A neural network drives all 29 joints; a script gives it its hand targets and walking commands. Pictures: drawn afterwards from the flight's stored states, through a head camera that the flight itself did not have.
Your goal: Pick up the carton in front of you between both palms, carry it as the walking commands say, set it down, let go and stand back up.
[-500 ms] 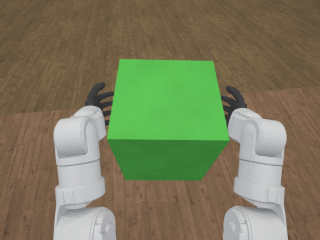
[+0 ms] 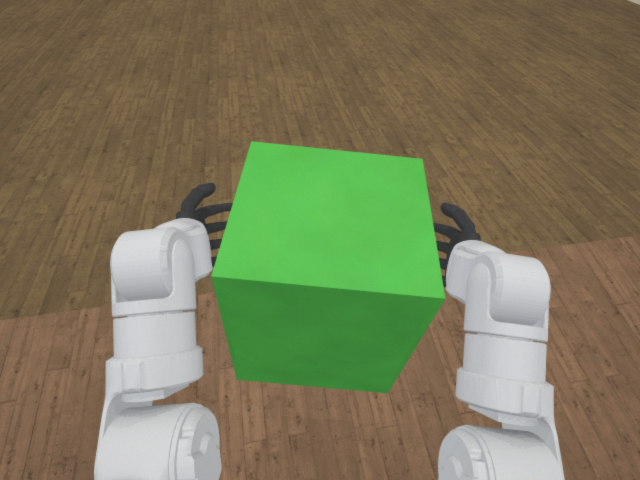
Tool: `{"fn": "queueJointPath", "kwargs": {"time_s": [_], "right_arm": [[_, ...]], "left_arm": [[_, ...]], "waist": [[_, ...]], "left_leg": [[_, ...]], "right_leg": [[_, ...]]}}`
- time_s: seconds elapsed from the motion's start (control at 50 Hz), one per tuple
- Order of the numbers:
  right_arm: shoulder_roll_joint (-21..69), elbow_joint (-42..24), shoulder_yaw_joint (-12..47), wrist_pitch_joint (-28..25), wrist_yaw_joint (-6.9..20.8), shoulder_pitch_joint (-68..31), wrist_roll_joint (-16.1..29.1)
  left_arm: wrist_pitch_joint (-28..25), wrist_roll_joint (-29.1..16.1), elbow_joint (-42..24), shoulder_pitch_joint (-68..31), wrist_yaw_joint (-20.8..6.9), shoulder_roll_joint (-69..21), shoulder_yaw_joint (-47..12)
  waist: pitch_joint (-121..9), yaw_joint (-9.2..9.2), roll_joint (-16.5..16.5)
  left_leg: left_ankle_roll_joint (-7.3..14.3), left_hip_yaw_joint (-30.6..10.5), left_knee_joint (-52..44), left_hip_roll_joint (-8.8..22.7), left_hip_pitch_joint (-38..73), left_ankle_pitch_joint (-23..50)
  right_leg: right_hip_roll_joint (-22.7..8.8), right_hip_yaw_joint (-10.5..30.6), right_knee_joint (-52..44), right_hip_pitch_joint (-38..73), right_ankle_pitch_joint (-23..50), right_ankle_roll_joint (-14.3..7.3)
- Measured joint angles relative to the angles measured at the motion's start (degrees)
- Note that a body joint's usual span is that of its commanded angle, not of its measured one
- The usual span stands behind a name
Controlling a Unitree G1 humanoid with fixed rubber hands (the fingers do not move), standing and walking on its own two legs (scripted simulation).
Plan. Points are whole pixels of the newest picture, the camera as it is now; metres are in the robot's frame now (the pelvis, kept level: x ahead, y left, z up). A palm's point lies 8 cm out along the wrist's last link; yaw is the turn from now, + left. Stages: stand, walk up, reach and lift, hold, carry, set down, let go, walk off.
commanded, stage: carry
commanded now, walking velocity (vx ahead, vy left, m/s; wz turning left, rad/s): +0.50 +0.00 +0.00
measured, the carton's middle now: (324, 275) +0.38 -0.03 +0.08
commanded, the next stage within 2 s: none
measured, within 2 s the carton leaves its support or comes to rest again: neither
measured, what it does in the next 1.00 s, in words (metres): climbs: right foot 0.04 m higher, then left foot 0.05 m higher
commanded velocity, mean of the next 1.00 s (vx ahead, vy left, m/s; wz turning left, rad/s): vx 0.50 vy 0.00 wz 0.00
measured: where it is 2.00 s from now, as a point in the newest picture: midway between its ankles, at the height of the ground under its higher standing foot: (311, 213)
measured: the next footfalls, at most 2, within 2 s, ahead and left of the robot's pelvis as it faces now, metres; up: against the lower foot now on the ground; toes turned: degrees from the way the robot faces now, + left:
right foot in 0.26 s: +0.34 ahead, -0.12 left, +0.04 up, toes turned -7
left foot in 0.64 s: +0.58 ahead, +0.07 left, +0.08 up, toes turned +6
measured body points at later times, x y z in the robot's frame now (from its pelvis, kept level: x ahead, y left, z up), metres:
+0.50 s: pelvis +0.30 -0.05 +0.07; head +0.33 -0.06 +0.51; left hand +0.65 +0.15 +0.22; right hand +0.69 -0.16 +0.21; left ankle +0.35 +0.07 -0.57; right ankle +0.29 -0.12 -0.67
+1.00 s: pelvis +0.64 -0.04 +0.10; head +0.65 -0.05 +0.55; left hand +1.02 +0.08 +0.28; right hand +1.00 -0.22 +0.27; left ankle +0.54 +0.06 -0.62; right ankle +0.77 -0.13 -0.59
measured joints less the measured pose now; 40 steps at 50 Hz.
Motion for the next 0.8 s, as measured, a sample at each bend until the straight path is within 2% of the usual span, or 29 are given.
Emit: {"fn": "queueJointPath", "kwargs": {"time_s": [0.04, 0.08, 0.18, 0.22, 0.26, 0.3, 0.34, 0.38, 0.46, 0.52, 0.6, 0.64, 0.66, 0.68, 0.74, 0.76, 0.8], "right_arm": [[-0.5, -0.4, 0.8, -0.2, -1.1, 1.3, 1.9], [-1.0, -1.0, 1.0, -0.7, -1.8, 1.7, 3.5], [-1.6, -3.6, 0.7, -1.7, -2.4, -0.5, 5.6], [-2.1, -3.9, 0.5, -1.5, -2.4, -1.6, 5.8], [-3.2, -3.5, -0.2, -0.7, -2.0, -2.4, 5.8], [-4.3, -2.5, -0.8, -0.5, -1.1, -2.6, 5.6], [-3.9, -1.1, -1.4, 0.1, -0.5, -2.7, 4.7], [-2.3, -0.3, -2.6, 0.9, 0.0, -2.5, 2.7], [0.2, -2.7, -3.7, 1.7, 0.6, -1.6, -0.2], [0.6, -5.4, -3.6, 1.5, 0.6, -1.4, -0.7], [0.3, -5.7, -3.1, 1.4, 0.7, -1.1, -0.9], [0.3, -3.6, -2.5, 1.2, 0.7, -1.7, -1.2], [0.5, -1.8, -1.9, 0.8, 0.6, -2.1, -1.5], [0.7, -0.4, -1.2, 0.2, 0.4, -2.2, -1.7], [0.7, 0.4, -0.1, 0.1, -0.2, -0.2, -1.3], [0.3, 0.5, 0.3, 0.0, -0.3, 0.7, -0.5], [-0.4, 0.2, 0.8, -0.6, -0.9, 2.0, 1.5]], "left_arm": [[0.2, 1.8, -0.6, 0.0, -0.3, -1.5, 1.1], [0.0, 3.0, -2.1, 0.2, -0.7, -2.5, 1.8], [-0.8, 3.4, -8.2, 1.0, -1.0, -3.4, 1.5], [-1.1, 3.4, -9.2, 1.3, -1.1, -3.3, 0.8], [-1.4, 3.8, -7.7, 0.3, -1.1, -3.2, -0.5], [-1.9, 4.2, -5.5, -0.5, -0.7, -3.1, -1.9], [-1.2, 3.4, -4.6, 0.5, -0.3, -2.8, -2.5], [-0.5, 2.0, -4.1, 2.0, 0.2, -2.0, -3.2], [-0.6, -1.0, -3.9, 2.7, 1.4, -0.9, -3.6], [-1.5, -2.3, -4.2, 1.5, 1.6, -0.2, -3.5], [-1.6, -2.6, -2.5, -0.2, 1.6, 0.3, -3.4], [-1.1, -2.4, -1.2, -0.6, 1.3, 0.9, -2.8], [-1.0, -2.2, -0.5, -0.5, 1.0, 1.4, -2.3], [-1.1, -2.1, 0.0, -0.1, 0.5, 1.7, -1.7], [-1.0, -0.5, 0.9, 0.9, -0.3, 0.5, -0.3], [-0.9, 0.5, 0.9, 1.0, -0.5, -0.3, 0.3], [-0.8, 2.4, 0.1, 1.2, -0.8, -1.8, 1.3]], "waist": [[0.8, -1.76, 0.4], [1.7, -2.58, 0.5], [2.5, -2.28, 0.8], [1.6, -0.97, 1.6], [0.5, 1.46, 2.5], [0.2, 4.89, 1.7], [0.2, 8.01, 0.6], [0.3, 10.10, 0.0], [1.3, 12.22, -0.4], [1.5, 12.48, -0.4], [-0.4, 11.36, -1.1], [-1.5, 9.37, -2.1], [-1.7, 7.92, -2.4], [-1.7, 6.22, -2.3], [-1.1, 1.02, -0.2], [-0.8, -0.25, 0.2], [0.1, -2.05, 0.4]], "left_leg": [[-0.7, -0.6, -3.7, 0.1, 3.5, 0.1], [-0.8, -0.8, -7.4, 0.5, 7.2, -0.1], [-2.3, -1.3, -14.8, 1.6, 15.9, -1.7], [-3.4, -1.8, -15.5, 2.7, 18.7, -3.7], [-4.2, -2.2, -10.2, 4.8, 19.5, -7.4], [-4.4, -4.9, 6.8, 5.2, 14.1, -5.5], [-4.0, -7.9, 25.4, 2.9, 6.2, -3.7], [-3.3, -8.2, 34.9, 1.6, -0.7, -2.0], [-2.8, -5.9, 32.3, 2.0, -10.3, 0.1], [-2.9, -4.4, 24.4, 3.1, -14.5, 0.2], [-1.9, -1.4, 9.6, 3.1, -13.5, 1.3], [-0.5, 1.3, 2.1, 1.2, -8.9, 2.8], [-0.1, 1.9, 1.1, 0.4, -6.9, 5.2], [0.1, 2.3, 2.3, 0.3, -5.8, 4.4], [0.3, 0.9, 1.3, -0.3, -1.6, 0.1], [-0.2, 0.4, -0.3, -0.3, 0.1, -0.1], [-0.6, -0.2, -3.9, -0.3, 3.7, -0.2]], "right_leg": [[0.5, -0.4, 5.3, -6.8, 0.5, -0.8], [0.1, -1.6, 3.5, -12.0, 1.7, -1.2], [-1.8, -5.2, -15.7, -16.7, 5.4, -1.1], [-1.2, -7.4, -24.9, -14.4, 6.3, -1.3], [0.5, -10.0, -32.8, -9.3, 9.6, -2.3], [0.9, -10.6, -30.1, -7.8, 9.3, -2.3], [1.4, -9.9, -31.0, -5.1, 6.7, -2.3], [1.5, -9.1, -34.4, -1.6, 6.1, -1.6], [1.0, -8.2, -41.2, 5.6, 5.5, -1.5], [0.6, -7.7, -44.9, 10.4, 4.2, -1.2], [-0.6, -6.9, -48.5, 16.8, 1.1, 0.4], [-2.4, -6.5, -45.8, 18.7, -2.1, 1.2], [-3.5, -6.3, -40.0, 17.6, -3.4, 1.3], [-3.7, -4.8, -31.2, 15.0, -2.3, 1.3], [-0.1, -0.5, -3.7, 3.6, 0.4, 0.4], [0.6, -0.3, 2.0, -0.3, 0.7, 0.0], [0.8, -0.7, 6.3, -7.1, 1.1, -0.8]]}}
